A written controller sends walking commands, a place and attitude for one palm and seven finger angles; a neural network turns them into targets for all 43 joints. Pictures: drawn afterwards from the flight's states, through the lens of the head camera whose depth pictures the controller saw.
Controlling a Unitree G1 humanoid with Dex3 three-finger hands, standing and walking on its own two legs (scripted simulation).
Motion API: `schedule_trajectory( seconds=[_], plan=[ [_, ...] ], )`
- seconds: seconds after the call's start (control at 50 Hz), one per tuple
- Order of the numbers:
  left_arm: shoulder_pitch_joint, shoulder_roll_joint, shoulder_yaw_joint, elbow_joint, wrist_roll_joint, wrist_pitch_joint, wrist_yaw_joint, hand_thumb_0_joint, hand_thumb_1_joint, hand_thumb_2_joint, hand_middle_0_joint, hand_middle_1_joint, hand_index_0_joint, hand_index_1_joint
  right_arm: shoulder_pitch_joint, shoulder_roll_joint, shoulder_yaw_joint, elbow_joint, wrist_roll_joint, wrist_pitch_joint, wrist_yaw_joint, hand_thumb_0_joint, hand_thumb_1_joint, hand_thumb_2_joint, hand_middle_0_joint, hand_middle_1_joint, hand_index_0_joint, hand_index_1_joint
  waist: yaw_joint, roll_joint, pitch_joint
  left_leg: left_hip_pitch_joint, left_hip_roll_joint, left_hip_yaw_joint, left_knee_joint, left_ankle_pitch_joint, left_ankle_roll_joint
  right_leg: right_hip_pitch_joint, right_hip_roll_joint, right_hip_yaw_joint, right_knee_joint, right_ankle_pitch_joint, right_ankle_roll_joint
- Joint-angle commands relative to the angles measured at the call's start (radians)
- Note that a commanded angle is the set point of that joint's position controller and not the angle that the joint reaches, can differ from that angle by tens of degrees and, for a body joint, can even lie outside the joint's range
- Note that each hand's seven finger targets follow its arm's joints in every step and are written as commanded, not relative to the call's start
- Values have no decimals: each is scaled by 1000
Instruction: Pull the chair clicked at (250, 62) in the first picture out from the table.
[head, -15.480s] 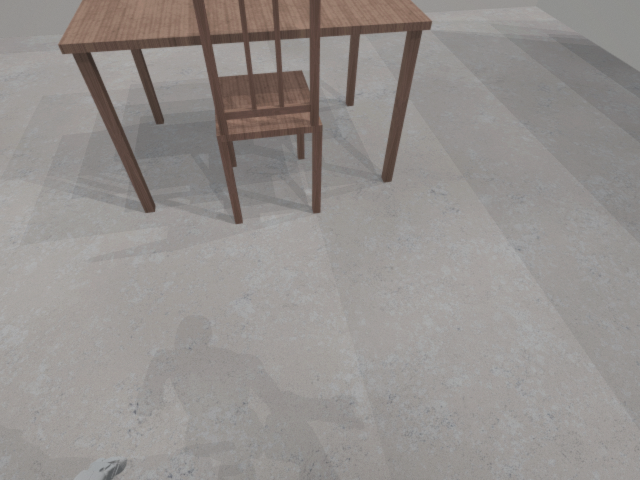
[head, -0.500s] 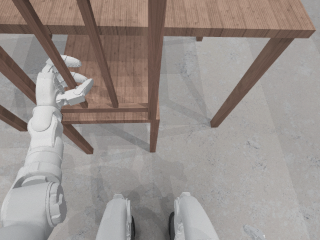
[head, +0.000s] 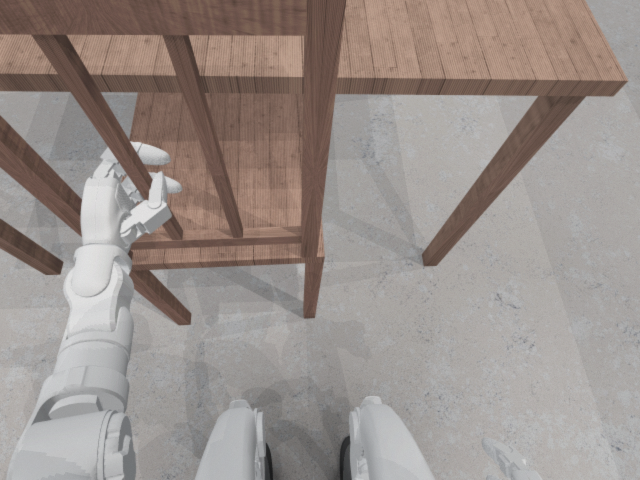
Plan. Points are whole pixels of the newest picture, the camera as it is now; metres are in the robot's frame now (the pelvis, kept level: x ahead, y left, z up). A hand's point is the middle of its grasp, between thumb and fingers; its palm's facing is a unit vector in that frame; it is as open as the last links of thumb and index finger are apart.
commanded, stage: hook a spindle and tug to test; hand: left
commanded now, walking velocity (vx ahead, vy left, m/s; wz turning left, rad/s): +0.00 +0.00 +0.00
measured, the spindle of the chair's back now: (134, 167) +0.47 +0.21 +0.06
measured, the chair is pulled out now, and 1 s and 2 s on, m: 0.01 0.07 0.12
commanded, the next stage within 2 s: step backward, pulling the chair out in 0.22 s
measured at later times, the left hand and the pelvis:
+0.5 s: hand (168, 207) +0.43 +0.17 +0.04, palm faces +0.15 -0.98 -0.14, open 5.1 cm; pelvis +0.01 +0.00 +0.06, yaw +1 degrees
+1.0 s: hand (186, 244) +0.38 +0.14 +0.04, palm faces +0.04 -0.99 -0.16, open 4.8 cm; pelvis -0.02 +0.01 +0.10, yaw -2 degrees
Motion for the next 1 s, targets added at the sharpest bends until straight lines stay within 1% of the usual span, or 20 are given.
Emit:
schedule_trajectory(
  seconds=[0.0,0.04,0.14,0.2,0.24,0.28,0.3,0.32,0.34,0.36,0.38,0.4,0.44,0.46,0.52,0.56,0.62,0.66,0.8,0.98],
  plan=[
    [-182,147,-2,-247,-2,-92,-16,0,900,900,-500,-1450,-500,-1450,108,-166,-62,-77,1,-28,-10,0,-900,-900,200,300,200,300,24,59,-513,429,-55,-61,-115,535,-2,236,44,10,-122,453,-8],
    [-180,117,-25,-265,-4,-91,-15,0,900,900,-500,-1450,-500,-1450,97,-157,-61,-78,2,-29,-10,0,-900,-900,200,300,200,300,20,72,-513,428,-58,-55,-113,526,-2,240,41,13,-124,461,-4],
    [-115,130,-4,-277,-6,-88,-13,0,900,900,-500,-1450,-500,-1450,88,-156,-62,-88,4,-29,-12,0,-900,-900,200,300,200,300,39,50,-515,415,-61,-53,-119,519,-2,270,40,14,-122,467,-6],
    [-166,111,-30,-265,1,-87,-12,0,900,900,-500,-1450,-500,-1450,82,-154,-59,-85,6,-31,-18,0,-900,-900,200,300,200,300,16,44,-479,389,-62,-49,-110,487,4,244,41,17,-120,453,-5],
    [-148,156,19,-268,-3,-91,-9,0,900,900,-500,-1450,-500,-1450,84,-157,-61,-83,3,-33,-21,0,-900,-900,200,300,200,300,37,49,-510,391,-64,-49,-109,498,1,272,37,23,-116,471,-5],
    [-128,116,-18,-286,-2,-90,-16,0,900,900,-500,-1450,-500,-1450,80,-151,-60,-91,4,-35,-19,0,-900,-900,200,300,200,300,39,62,-520,419,-62,-50,-112,529,-2,266,37,19,-116,476,-7],
    [-214,108,-45,-315,0,-94,-13,0,900,900,-500,-1450,-500,-1450,80,-152,-58,-86,6,-39,-22,0,-900,-900,200,300,200,300,15,88,-522,441,-59,-54,-106,536,-1,235,38,19,-116,470,-6],
    [-386,469,59,-413,130,36,133,0,900,900,-500,-1450,-500,-1450,98,-167,-62,-140,50,61,-60,0,-900,-900,200,300,200,300,63,165,-674,725,-42,-23,-294,468,13,552,-34,124,-300,467,-13],
    [-347,333,-26,-398,126,118,189,0,900,900,-500,-1450,-500,-1450,99,-136,-54,-171,58,92,-90,0,-900,-900,200,300,200,300,32,167,-578,724,-56,-22,-335,457,23,564,-25,96,-365,540,-3],
    [-251,249,-78,-327,128,183,222,0,900,900,-500,-1450,-500,-1450,73,-130,-45,-172,62,115,-108,0,-900,-900,200,300,200,300,29,148,-514,686,-50,-23,-364,462,22,564,-34,87,-383,559,4],
    [-176,200,-118,-219,131,238,242,0,900,900,-500,-1450,-500,-1450,50,-129,-38,-167,63,143,-117,0,-900,-900,200,300,200,300,17,76,-382,582,-37,-36,-420,298,21,547,-41,76,-435,380,15],
    [-146,169,-136,-136,130,269,266,0,900,900,-500,-1450,-500,-1450,56,-138,-33,-152,71,162,-130,0,-900,-900,200,300,200,300,16,-8,-323,568,-36,-49,-439,290,28,560,-35,70,-453,390,16],
    [-189,167,-151,-68,142,291,299,0,900,900,-500,-1450,-500,-1450,84,-142,-29,-117,67,189,-148,0,-900,-900,200,300,200,300,1,-31,-356,642,-22,-44,-461,449,27,642,-47,73,-473,622,27],
    [-228,175,-157,-52,140,289,308,0,900,900,-500,-1450,-500,-1450,83,-147,-29,-112,64,200,-151,0,-900,-900,200,300,200,300,-3,-40,-341,666,-15,-45,-485,475,24,662,-51,74,-505,655,38],
    [-297,173,-156,24,148,259,323,0,900,900,-500,-1450,-500,-1450,98,-153,-32,-73,53,210,-154,0,-900,-900,200,300,200,300,1,93,-353,779,8,-45,-520,735,14,697,-53,70,-536,811,41],
    [-323,156,-171,43,144,236,321,0,900,900,-500,-1450,-500,-1450,104,-149,-37,-60,49,213,-149,0,-900,-900,200,300,200,300,7,161,-370,871,27,-53,-524,893,9,693,-44,68,-561,828,40],
    [-297,133,-184,70,135,219,312,0,900,900,-500,-1450,-500,-1450,97,-149,-46,-43,46,213,-148,0,-900,-900,200,300,200,300,14,180,-369,937,52,-70,-556,977,7,696,-27,61,-602,780,36],
    [-265,124,-195,66,128,212,303,0,900,900,-500,-1450,-500,-1450,77,-147,-47,-43,45,213,-146,0,-900,-900,200,300,200,300,27,224,-356,952,60,-75,-582,978,1,699,-20,59,-625,733,29],
    [-128,135,-185,11,114,212,292,0,900,900,-500,-1450,-500,-1450,28,-158,-60,-63,48,220,-156,0,-900,-900,200,300,200,300,44,195,-368,977,76,-71,-654,915,-2,758,-9,56,-676,697,22],
    [-232,110,-221,22,109,185,301,0,900,900,-500,-1450,-500,-1450,-11,-151,-56,-39,46,196,-166,0,-900,-900,200,300,200,300,24,176,-265,925,101,-83,-753,648,25,731,7,50,-680,454,29]
  ],
)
